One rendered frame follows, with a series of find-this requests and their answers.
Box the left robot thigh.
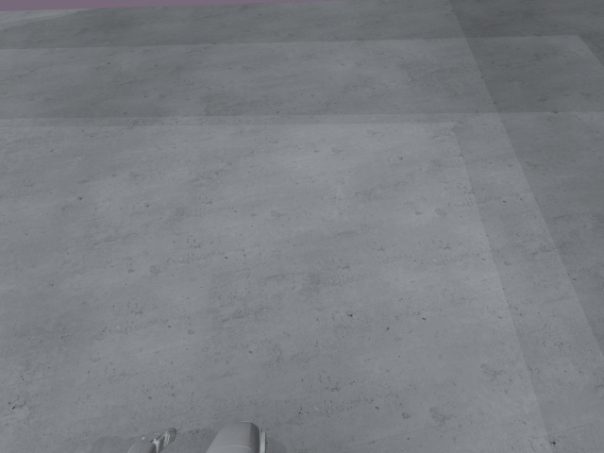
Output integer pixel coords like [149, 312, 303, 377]
[206, 422, 266, 453]

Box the left robot hand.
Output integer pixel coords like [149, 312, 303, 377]
[127, 428, 177, 453]

